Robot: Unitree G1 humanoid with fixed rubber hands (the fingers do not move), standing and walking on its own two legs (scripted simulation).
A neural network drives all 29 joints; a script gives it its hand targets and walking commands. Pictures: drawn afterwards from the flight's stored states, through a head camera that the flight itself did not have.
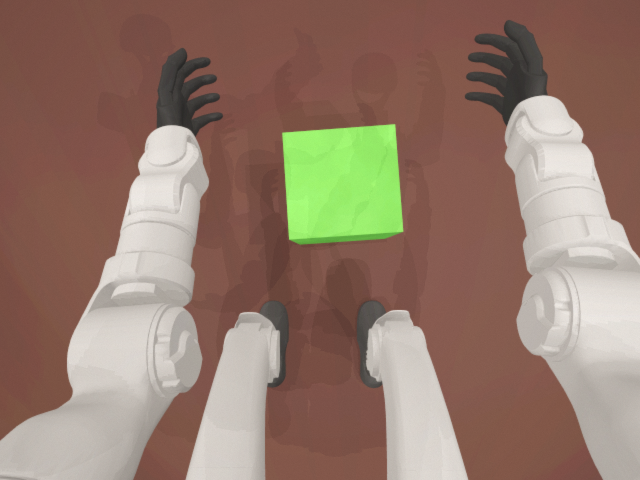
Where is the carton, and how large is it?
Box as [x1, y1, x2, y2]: [282, 124, 402, 244]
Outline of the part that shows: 394,124 282,133 289,239 300,244 384,238 402,231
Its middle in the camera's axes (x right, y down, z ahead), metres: +0.04 -0.11 +0.84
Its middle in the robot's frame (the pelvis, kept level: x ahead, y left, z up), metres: +0.48 -0.03 -0.50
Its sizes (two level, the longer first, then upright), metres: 0.210 0.200 0.250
